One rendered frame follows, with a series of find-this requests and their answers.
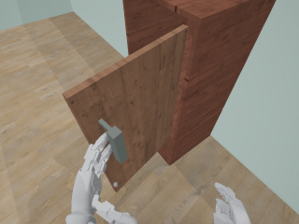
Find cupboard door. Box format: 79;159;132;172
62;24;189;193

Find robot right hand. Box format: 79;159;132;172
213;182;251;224

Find handle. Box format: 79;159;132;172
98;119;128;164

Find robot left forearm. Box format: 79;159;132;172
65;213;96;224

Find robot left hand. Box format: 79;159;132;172
71;133;138;224

